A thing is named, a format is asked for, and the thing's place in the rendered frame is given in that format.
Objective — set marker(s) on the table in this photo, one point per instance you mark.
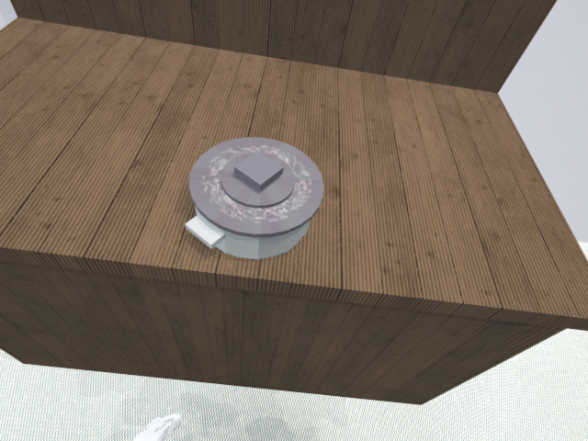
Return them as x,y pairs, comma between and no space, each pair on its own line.
437,253

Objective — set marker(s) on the pot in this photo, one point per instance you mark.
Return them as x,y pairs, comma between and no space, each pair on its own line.
242,246

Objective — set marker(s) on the lid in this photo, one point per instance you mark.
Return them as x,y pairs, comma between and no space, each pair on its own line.
233,205

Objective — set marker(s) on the left robot hand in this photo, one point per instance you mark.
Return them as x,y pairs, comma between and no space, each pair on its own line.
160,428

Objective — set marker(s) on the knob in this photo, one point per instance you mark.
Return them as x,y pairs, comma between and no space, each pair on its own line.
258,170

